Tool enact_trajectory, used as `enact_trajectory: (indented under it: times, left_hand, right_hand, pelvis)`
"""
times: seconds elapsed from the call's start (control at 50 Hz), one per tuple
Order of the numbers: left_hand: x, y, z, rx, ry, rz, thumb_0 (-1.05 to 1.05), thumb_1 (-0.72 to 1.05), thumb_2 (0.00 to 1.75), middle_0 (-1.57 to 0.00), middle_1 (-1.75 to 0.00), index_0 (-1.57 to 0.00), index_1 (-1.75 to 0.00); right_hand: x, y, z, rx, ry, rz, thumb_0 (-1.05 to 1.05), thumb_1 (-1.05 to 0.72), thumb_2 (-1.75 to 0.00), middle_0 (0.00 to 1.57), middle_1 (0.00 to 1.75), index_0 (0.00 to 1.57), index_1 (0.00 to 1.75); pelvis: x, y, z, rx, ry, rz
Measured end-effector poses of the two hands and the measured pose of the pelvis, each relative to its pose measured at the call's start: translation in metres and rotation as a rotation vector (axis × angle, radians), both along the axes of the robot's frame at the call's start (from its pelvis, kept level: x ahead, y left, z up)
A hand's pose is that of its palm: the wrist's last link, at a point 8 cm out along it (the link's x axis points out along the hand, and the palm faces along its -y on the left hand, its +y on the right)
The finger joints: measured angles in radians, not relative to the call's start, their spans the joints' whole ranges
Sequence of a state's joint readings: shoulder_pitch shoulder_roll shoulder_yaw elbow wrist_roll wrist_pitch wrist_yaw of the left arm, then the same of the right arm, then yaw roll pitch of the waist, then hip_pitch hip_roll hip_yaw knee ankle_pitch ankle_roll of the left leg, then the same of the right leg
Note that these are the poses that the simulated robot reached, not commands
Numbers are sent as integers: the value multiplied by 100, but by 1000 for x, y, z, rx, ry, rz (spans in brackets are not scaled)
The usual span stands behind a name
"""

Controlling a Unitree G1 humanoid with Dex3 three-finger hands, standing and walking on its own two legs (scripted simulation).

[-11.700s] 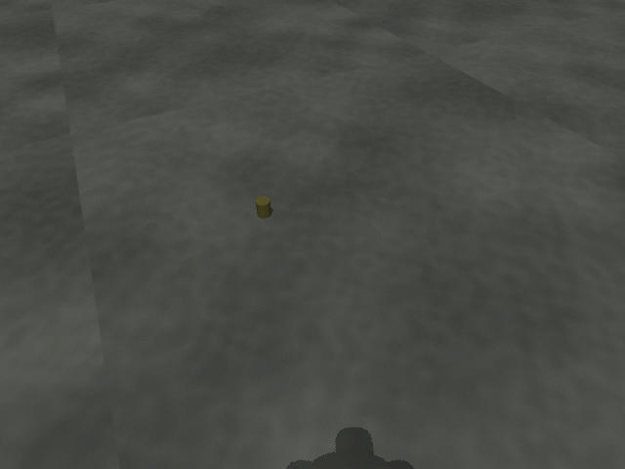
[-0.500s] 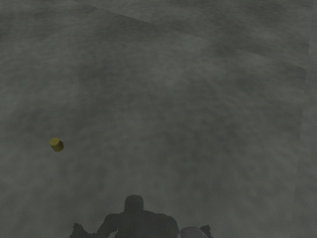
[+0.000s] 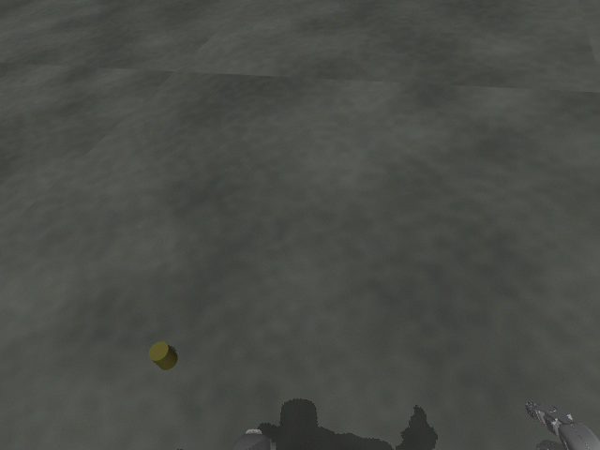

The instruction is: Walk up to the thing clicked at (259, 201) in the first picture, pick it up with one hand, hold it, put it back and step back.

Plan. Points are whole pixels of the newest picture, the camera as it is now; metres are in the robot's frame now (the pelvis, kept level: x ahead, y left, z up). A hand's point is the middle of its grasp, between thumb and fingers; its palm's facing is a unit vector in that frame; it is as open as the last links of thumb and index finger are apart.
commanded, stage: walk up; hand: left
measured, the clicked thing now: (163, 355) +0.58 +0.57 -0.69
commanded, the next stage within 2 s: none
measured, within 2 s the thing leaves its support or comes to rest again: neither
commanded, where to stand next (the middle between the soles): +0.14 +0.66 m, yaw -44 degrees
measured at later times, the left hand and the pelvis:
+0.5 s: hand (1, 434) +0.22 +0.50 -0.11, palm faces -0.28 -0.76 -0.59, open 7.4 cm; pelvis +0.06 +0.23 -0.01, yaw -15 degrees
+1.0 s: hand out of the picture +0.30 +0.77 -0.13, palm faces -0.41 -0.72 -0.56, open 7.4 cm; pelvis +0.09 +0.52 +0.00, yaw -26 degrees
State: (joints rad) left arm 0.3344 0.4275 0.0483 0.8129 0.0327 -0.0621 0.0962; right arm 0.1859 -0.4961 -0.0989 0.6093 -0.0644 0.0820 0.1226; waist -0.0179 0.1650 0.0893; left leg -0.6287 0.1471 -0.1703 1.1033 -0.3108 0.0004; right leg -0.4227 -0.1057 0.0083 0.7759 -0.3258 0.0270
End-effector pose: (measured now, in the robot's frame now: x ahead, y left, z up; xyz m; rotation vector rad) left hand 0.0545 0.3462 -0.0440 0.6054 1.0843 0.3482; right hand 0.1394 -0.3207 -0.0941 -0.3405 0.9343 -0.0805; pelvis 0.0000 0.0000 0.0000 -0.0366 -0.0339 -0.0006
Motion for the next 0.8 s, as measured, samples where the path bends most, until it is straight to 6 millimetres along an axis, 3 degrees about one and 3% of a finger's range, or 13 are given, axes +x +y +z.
enact_trajectory:
  times: [0.08,0.12,0.16,0.28,0.38,0.48,0.62,0.72,0.8]
  left_hand:
    - [26,75,-13,34,18,-54,1,89,90,-21,-30,-21,-30]
    - [45,114,-25,60,33,-68,1,89,90,-21,-30,-21,-30]
    - [65,137,-33,68,42,-59,1,89,90,-21,-30,-21,-30]
    - [124,147,-25,-34,58,-169,1,90,90,-21,-30,-20,-30]
    - [157,149,-19,-71,72,-275,1,90,90,-21,-30,-21,-30]
    - [168,181,-22,-30,36,-323,1,89,90,-21,-30,-21,-30]
    - [175,247,-5,-9,-25,-319,1,89,90,-21,-30,-21,-30]
    - [196,318,-6,33,-13,-378,1,89,90,-21,-30,-21,-30]
    - [223,390,-24,56,-25,-412,1,89,90,-21,-30,-21,-30]
  right_hand:
    - [8,37,-1,-60,-15,-53,1,-90,-90,20,30,20,30]
    - [-2,60,-3,-92,-4,-88,0,-90,-90,20,30,20,30]
    - [-22,84,-4,-103,29,-124,0,-90,-90,20,30,20,30]
    - [-90,148,5,-65,202,-285,1,-90,-90,20,30,20,30]
    - [-120,187,-4,-40,261,-370,1,-90,-90,20,30,21,30]
    - [-111,223,-30,-14,250,-403,1,-90,-90,20,30,20,30]
    - [-73,280,-28,12,153,-361,1,-90,-90,20,30,20,30]
    - [-61,322,-25,-27,77,-389,1,-90,-90,20,30,20,30]
    - [-67,371,-29,-90,87,-420,1,-90,-90,20,30,20,30]
  pelvis:
    - [14,61,-18,-3,29,-49]
    - [19,87,-27,37,20,-75]
    - [25,107,-27,24,24,-104]
    - [42,153,4,17,50,-150]
    - [55,190,8,27,59,-209]
    - [58,226,-8,-12,21,-264]
    - [64,292,-6,16,-5,-301]
    - [71,356,-18,30,13,-353]
    - [75,421,-37,32,19,-383]
